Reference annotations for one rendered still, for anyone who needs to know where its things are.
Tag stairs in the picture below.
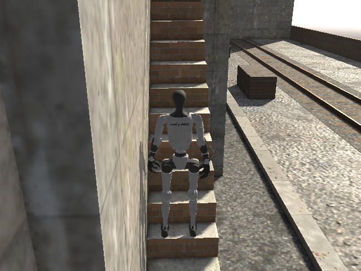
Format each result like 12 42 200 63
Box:
147 0 221 271

